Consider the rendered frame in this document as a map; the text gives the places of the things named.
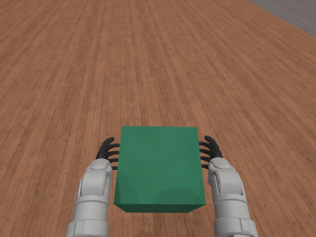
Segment robot right hand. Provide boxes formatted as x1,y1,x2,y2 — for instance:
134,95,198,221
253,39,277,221
198,135,223,170

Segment robot left hand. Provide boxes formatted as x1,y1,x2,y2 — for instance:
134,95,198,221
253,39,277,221
96,137,120,170

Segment left robot forearm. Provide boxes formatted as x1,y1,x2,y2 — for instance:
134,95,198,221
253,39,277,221
65,158,113,237

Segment carton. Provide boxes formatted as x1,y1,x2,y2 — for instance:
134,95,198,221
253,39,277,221
114,125,206,213

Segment right robot forearm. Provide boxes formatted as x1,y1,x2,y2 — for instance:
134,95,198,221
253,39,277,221
207,157,259,237

